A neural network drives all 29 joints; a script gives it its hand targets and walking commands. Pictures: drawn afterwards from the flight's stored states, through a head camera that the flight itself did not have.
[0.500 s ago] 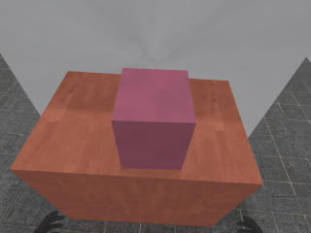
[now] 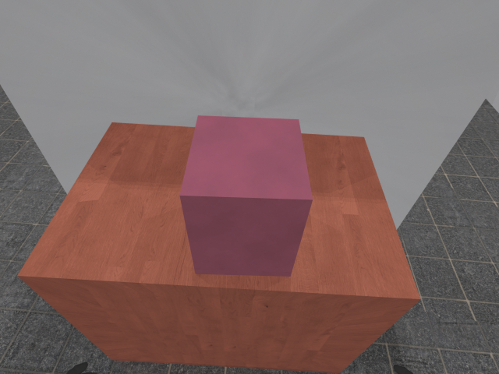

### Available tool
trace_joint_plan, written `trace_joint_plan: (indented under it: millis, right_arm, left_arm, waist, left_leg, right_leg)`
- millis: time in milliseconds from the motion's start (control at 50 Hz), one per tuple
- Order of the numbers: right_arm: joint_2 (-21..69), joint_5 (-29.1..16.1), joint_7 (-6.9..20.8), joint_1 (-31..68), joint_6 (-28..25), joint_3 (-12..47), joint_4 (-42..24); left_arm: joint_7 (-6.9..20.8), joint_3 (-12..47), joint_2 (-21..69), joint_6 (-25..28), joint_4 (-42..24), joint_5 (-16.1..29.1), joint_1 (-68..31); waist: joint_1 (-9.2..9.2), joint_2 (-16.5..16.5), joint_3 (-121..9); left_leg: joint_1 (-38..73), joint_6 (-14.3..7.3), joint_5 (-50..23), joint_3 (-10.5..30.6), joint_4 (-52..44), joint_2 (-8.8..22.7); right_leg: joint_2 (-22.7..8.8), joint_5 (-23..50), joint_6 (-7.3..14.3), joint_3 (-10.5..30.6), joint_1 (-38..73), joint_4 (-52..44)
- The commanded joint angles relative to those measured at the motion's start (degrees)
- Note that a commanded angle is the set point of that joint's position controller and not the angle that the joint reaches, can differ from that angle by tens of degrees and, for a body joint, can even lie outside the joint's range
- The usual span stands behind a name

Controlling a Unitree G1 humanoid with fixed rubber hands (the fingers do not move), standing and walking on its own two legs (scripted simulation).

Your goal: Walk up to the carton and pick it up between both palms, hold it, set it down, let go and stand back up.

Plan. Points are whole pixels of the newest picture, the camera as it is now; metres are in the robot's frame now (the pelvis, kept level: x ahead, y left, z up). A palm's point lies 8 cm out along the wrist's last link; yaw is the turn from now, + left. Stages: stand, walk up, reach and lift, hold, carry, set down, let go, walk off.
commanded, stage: stand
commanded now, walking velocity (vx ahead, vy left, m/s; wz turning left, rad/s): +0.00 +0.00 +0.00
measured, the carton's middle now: (245, 198) +0.44 +0.02 +0.01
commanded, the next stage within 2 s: none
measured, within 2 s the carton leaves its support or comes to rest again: neither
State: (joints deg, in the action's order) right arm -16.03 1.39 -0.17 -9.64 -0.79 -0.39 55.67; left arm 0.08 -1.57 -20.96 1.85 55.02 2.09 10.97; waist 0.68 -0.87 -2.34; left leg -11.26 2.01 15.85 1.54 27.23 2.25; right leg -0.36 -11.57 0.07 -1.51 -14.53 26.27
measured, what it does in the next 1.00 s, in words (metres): stands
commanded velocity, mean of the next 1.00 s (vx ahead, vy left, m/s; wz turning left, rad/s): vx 0.00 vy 0.00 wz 0.00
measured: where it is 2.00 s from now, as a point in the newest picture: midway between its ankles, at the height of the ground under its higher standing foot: outside the picture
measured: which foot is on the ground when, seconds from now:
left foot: down 0.00-1.00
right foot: down 0.00-1.00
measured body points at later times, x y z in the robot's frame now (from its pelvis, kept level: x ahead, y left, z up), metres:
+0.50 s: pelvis -0.01 +0.00 +0.00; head -0.03 +0.01 +0.45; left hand +0.08 +0.30 -0.12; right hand +0.08 -0.28 -0.13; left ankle -0.01 +0.14 -0.74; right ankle +0.03 -0.12 -0.74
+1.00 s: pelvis -0.01 +0.00 +0.00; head -0.03 +0.00 +0.45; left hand +0.07 +0.30 -0.13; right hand +0.07 -0.28 -0.13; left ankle -0.01 +0.14 -0.74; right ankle +0.03 -0.12 -0.74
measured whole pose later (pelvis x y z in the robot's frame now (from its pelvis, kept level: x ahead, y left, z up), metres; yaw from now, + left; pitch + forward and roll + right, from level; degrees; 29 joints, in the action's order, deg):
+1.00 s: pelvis -0.01 +0.00 +0.00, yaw +0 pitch -1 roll +0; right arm -16.0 1.2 -0.2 -9.6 -0.8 -0.4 59.9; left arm 0.1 -1.6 -19.9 1.9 60.1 2.1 11.0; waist 0.7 -0.5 -2.5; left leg -11.3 2.0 14.9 1.5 27.2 2.3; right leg -0.4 -10.6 0.2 -1.5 -14.5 26.3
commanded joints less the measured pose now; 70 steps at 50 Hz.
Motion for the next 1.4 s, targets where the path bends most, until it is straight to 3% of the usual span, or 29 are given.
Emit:
trace_joint_plan:
  millis: [0,60,100,120,160,280,320,340,380,420,440,460,560,600,620,640,660,780,800,840,880,920,1040,1100,1160,1180,1320,1340,1380]
  right_arm:
    - [-16.2,-0.2,-0.7,-0.4,-1.3,-3.8,-2.0]
    - [-15.8,-0.4,-0.2,2.0,-1.1,-3.8,-2.0]
    - [-16.3,-0.2,-0.2,3.5,-0.9,-3.8,-2.3]
    - [-15.8,-0.8,-0.6,1.1,-1.6,-4.0,-2.2]
    - [-14.2,0.2,-0.4,0.9,-1.7,-3.0,-1.0]
    - [-14.9,0.1,-0.3,1.1,-1.5,-3.5,-0.8]
    - [-14.1,0.2,-0.3,-0.4,-1.4,-2.9,-0.9]
    - [-16.6,0.6,-0.5,1.0,-1.0,-3.4,0.0]
    - [-15.6,-0.8,-0.6,0.6,-0.9,-3.4,-0.4]
    - [-14.5,-0.4,-0.1,0.2,-0.8,-3.3,0.1]
    - [-14.9,0.0,-0.1,-0.1,-1.1,-3.3,0.0]
    - [-13.3,0.3,-0.1,0.6,-1.2,-2.9,0.2]
    - [-12.8,0.0,0.1,1.9,-1.8,-2.6,0.7]
    - [-15.6,-0.1,-0.3,1.7,-1.7,-3.2,1.2]
    - [-15.6,0.1,-0.2,1.9,-1.6,-3.5,1.5]
    - [-15.7,-0.2,0.0,0.2,-1.6,-3.5,1.6]
    - [-16.4,-0.3,-0.5,1.9,-1.4,-3.9,2.0]
    - [-13.5,-0.4,0.0,1.8,-1.4,-2.9,1.4]
    - [-15.6,-0.5,-0.2,3.2,-1.5,-2.8,0.9]
    - [-14.6,-0.5,-0.3,1.7,-1.3,-2.7,1.7]
    - [-16.5,-0.7,-0.5,1.6,-1.3,-3.6,1.9]
    - [-14.2,-0.7,-0.3,2.0,-1.5,-3.0,1.9]
    - [-15.3,-1.3,-0.6,1.8,-1.3,-3.0,2.0]
    - [-14.0,-0.4,-0.5,0.1,-1.2,-2.9,2.4]
    - [-15.4,-0.4,-0.4,1.7,-1.5,-3.4,2.5]
    - [-15.4,-0.6,-0.4,2.8,-1.6,-3.3,1.8]
    - [-13.3,0.0,-0.3,4.0,-1.0,-2.5,2.2]
    - [-13.9,-0.5,-0.4,2.7,-1.5,-2.8,2.0]
    - [-15.0,-0.5,-0.2,2.0,-1.4,-3.2,2.4]
  left_arm:
    - [-0.2,-1.6,-10.5,1.6,-2.0,-4.5,-4.0]
    - [-0.5,-1.7,-11.9,1.8,-1.1,-4.3,-2.3]
    - [-0.4,-1.6,-10.6,1.4,-0.5,-3.4,-1.9]
    - [-0.8,-1.8,-11.5,1.8,-1.0,-4.3,-3.5]
    - [-0.6,-1.5,-10.8,2.0,-0.7,-3.3,-2.9]
    - [-0.5,-1.7,-10.6,1.8,0.0,-4.6,-3.1]
    - [-0.2,-1.4,-10.0,1.7,0.6,-3.3,-2.8]
    - [0.0,-1.2,-8.2,1.5,-0.1,-3.1,-3.2]
    - [-0.6,-2.0,-12.3,1.3,0.8,-4.5,-3.8]
    - [-0.4,-1.8,-11.9,1.8,1.0,-4.0,-1.9]
    - [-0.2,-1.1,-9.6,1.4,0.6,-3.8,-4.0]
    - [-0.4,-1.6,-10.6,1.8,0.0,-3.7,-3.7]
    - [-0.7,-1.7,-9.8,1.8,1.0,-3.9,-4.7]
    - [-0.1,-1.1,-9.6,2.0,2.1,-3.3,-1.9]
    - [-0.4,-1.1,-9.6,1.7,1.8,-3.4,-2.7]
    - [-0.7,-1.7,-11.2,1.4,2.0,-2.9,-3.0]
    - [-0.5,-1.1,-9.2,1.8,1.3,-3.1,-4.3]
    - [-0.2,-2.1,-12.4,1.5,1.4,-4.1,-3.9]
    - [0.0,-1.6,-10.5,1.1,2.1,-3.0,-3.1]
    - [0.0,-1.5,-10.4,1.5,3.1,-3.7,-2.5]
    - [-0.1,-1.8,-11.4,1.9,3.3,-3.9,-3.5]
    - [0.1,-1.0,-8.4,1.7,3.7,-3.3,-0.6]
    - [-0.5,-1.5,-9.9,1.3,3.2,-3.1,-3.4]
    - [-0.6,-1.1,-9.7,1.9,3.2,-3.7,-5.3]
    - [-0.6,-1.3,-10.4,1.6,4.4,-3.3,-3.3]
    - [-0.5,-0.9,-9.6,1.9,4.3,-3.5,-5.1]
    - [-0.2,-1.6,-11.8,1.3,3.4,-4.1,-5.7]
    - [-0.1,-1.3,-10.0,1.1,4.0,-3.8,-5.1]
    - [-0.1,-1.4,-10.6,1.6,4.1,-2.8,-4.7]
  waist:
    - [-0.09,4.1,-3.6]
    - [-0.33,8.3,-1.7]
    - [-1.86,4.9,-2.7]
    - [0.2,3.1,-1.8]
    - [-1.63,5.6,-3.2]
    - [0.06,3.8,-1.9]
    - [-0.07,3.9,-2.4]
    - [-1.44,8.3,-2.5]
    - [0.29,2.3,-1.1]
    - [-0.75,3.8,0.2]
    - [0.37,6.9,1.0]
    - [-0.62,3.5,0.8]
    - [-0.47,6.0,-0.8]
    - [-0.85,2.8,-3.2]
    - [-0.63,5.8,-0.6]
    - [-0.62,3.3,-1.2]
    - [-1.28,6.1,0.1]
    - [-0.69,4.6,1.8]
    - [-1.12,7.9,0.3]
    - [-0.62,3.8,1.9]
    - [-0.12,5.4,-0.5]
    - [-1.82,3.1,-0.4]
    - [-0.63,6.5,-2.7]
    - [0.53,2.4,0.7]
    - [0.15,6.3,-1.3]
    - [-0.41,2.4,1.1]
    - [-0.6,8.1,3.2]
    - [-0.41,3.3,4.7]
    - [-0.74,4.0,0.7]
  left_leg:
    - [1.7,-3.9,-9.9,3.7,-5.1,4.3]
    - [0.1,-3.5,-8.2,3.9,-5.9,3.6]
    - [-0.4,-4.1,-9.3,4.5,-6.0,4.6]
    - [0.0,-4.2,-10.4,4.7,-5.6,4.2]
    - [0.1,-4.4,-11.8,4.6,-6.3,4.9]
    - [1.5,-4.4,-10.3,3.1,-5.6,4.4]
    - [0.9,-4.3,-7.6,3.7,-6.9,4.4]
    - [0.7,-4.4,-6.1,3.9,-7.3,4.6]
    - [-0.5,-3.9,-1.3,5.1,-7.0,4.7]
    - [-0.5,-3.9,-2.1,3.4,-6.4,3.5]
    - [-1.8,-4.2,-1.8,2.8,-6.6,3.6]
    - [-1.9,-4.0,-1.9,4.0,-7.7,4.3]
    - [-0.6,-3.7,-7.5,4.1,-7.1,4.5]
    - [2.5,-3.6,-8.9,4.9,-7.4,5.1]
    - [0.6,-3.8,-8.0,3.9,-7.9,5.0]
    - [0.3,-3.6,-9.0,4.3,-8.2,4.8]
    - [0.1,-3.8,-8.8,4.9,-8.2,4.7]
    - [-0.8,-3.3,-4.9,4.2,-8.5,4.0]
    - [-1.6,-3.6,-4.3,3.8,-8.3,4.1]
    - [-0.2,-3.8,-2.3,4.1,-7.6,4.5]
    - [-0.3,-4.1,-3.0,4.3,-7.7,4.3]
    - [-0.6,-4.4,-3.0,4.9,-8.4,4.7]
    - [2.1,-3.6,-8.8,4.7,-7.2,4.9]
    - [1.0,-3.4,-7.8,4.5,-7.9,5.3]
    - [2.0,-3.9,-5.5,4.3,-7.6,4.6]
    - [-0.3,-3.7,-5.3,4.9,-8.1,4.8]
    - [-1.9,-4.1,-2.1,5.4,-9.8,5.0]
    - [-1.1,-3.9,-4.0,5.7,-9.5,5.0]
    - [0.0,-3.8,-2.9,5.1,-8.5,4.9]
  right_leg:
    - [-6.8,8.7,2.1,6.8,5.8,-4.6]
    - [-6.1,7.7,2.5,7.8,5.0,-4.7]
    - [-6.3,9.1,2.5,6.4,7.0,-4.1]
    - [-7.1,10.0,2.8,6.9,4.8,-4.1]
    - [-6.9,9.4,2.6,7.0,8.5,-4.2]
    - [-6.8,11.2,1.9,7.2,5.5,-5.7]
    - [-6.8,5.6,2.5,8.6,5.5,-5.0]
    - [-6.2,4.5,2.1,7.2,5.5,-6.4]
    - [-6.4,1.0,2.7,7.9,4.2,-6.5]
    - [-7.0,-3.0,2.8,9.4,2.7,-8.0]
    - [-7.0,-0.7,2.4,9.1,2.6,-9.0]
    - [-7.2,-0.8,2.4,8.8,2.8,-7.3]
    - [-7.4,9.2,2.2,7.6,6.6,-5.8]
    - [-6.8,7.0,2.0,7.5,6.8,-5.9]
    - [-7.3,10.4,2.0,7.8,6.8,-6.3]
    - [-7.0,9.8,2.4,8.6,7.5,-6.2]
    - [-6.6,8.7,2.4,7.5,6.0,-5.6]
    - [-6.1,5.0,2.0,7.5,4.2,-6.0]
    - [-6.7,6.5,2.2,7.9,5.4,-6.4]
    - [-6.1,1.6,2.2,8.1,3.1,-6.8]
    - [-6.7,1.5,2.2,8.3,4.5,-7.6]
    - [-6.4,2.9,2.4,8.0,6.3,-7.1]
    - [-6.7,9.6,2.1,7.8,6.8,-6.7]
    - [-7.0,6.9,2.0,7.9,4.4,-6.5]
    - [-7.1,6.3,2.8,8.5,4.5,-7.1]
    - [-6.8,4.1,2.1,7.5,4.5,-6.8]
    - [-6.9,2.9,3.1,8.4,3.9,-7.4]
    - [-6.7,1.7,2.7,8.0,3.4,-7.6]
    - [-7.6,1.1,3.1,9.6,4.9,-8.2]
